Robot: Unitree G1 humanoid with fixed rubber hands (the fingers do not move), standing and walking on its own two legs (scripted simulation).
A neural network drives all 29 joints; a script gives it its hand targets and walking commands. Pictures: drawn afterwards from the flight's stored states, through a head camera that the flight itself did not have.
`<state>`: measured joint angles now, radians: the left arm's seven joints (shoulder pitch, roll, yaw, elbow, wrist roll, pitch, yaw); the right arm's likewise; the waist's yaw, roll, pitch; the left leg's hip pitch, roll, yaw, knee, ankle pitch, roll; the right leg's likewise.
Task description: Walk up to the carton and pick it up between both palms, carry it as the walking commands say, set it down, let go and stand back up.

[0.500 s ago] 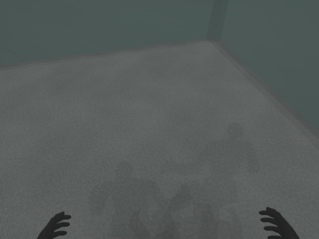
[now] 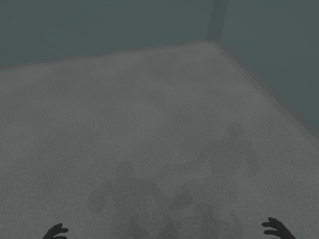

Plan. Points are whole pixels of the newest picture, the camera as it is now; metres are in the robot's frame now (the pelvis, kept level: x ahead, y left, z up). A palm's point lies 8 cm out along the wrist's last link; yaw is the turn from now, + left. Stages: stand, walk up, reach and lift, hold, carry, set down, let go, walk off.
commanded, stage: stand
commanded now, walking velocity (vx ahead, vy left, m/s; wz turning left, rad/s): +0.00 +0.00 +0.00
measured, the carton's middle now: out of the picture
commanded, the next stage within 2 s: walk up in 0.60 s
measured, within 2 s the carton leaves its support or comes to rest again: neither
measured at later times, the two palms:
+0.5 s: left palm out of the picture +0.11 +0.31 -0.08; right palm out of the picture +0.11 -0.31 -0.08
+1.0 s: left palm out of the picture +0.08 +0.36 -0.07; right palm out of the picture +0.14 -0.30 -0.07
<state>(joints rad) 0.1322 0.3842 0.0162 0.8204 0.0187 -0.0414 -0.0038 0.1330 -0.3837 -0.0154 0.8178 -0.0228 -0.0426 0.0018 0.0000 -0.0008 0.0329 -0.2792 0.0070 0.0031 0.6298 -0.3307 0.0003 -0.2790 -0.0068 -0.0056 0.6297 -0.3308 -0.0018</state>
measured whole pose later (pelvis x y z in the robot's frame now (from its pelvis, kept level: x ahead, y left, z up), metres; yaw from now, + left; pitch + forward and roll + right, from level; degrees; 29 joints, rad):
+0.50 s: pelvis +0.00 +0.00 +0.02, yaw +0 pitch -2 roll +0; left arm 0.09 0.39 0.00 1.00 0.01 -0.03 0.00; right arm 0.09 -0.39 0.00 1.00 -0.01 -0.03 0.00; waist 0.00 0.00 0.04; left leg -0.16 0.01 0.00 0.41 -0.22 0.00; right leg -0.16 -0.01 -0.01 0.42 -0.22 0.00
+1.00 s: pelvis -0.03 +0.01 +0.01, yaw +7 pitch +1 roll +0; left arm 0.08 0.44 0.08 0.85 0.02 -0.01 0.00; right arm 0.12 -0.46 -0.06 0.81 -0.04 0.04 0.09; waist -0.02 -0.01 0.04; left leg -0.47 -0.01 -0.03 0.86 -0.38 0.00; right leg -0.29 -0.09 -0.11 0.52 -0.25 0.00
